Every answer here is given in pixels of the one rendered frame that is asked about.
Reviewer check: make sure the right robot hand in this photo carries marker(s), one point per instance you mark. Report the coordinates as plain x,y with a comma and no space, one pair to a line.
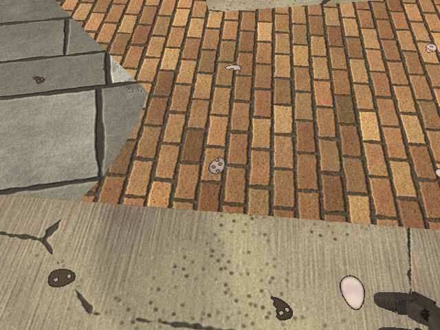
418,307

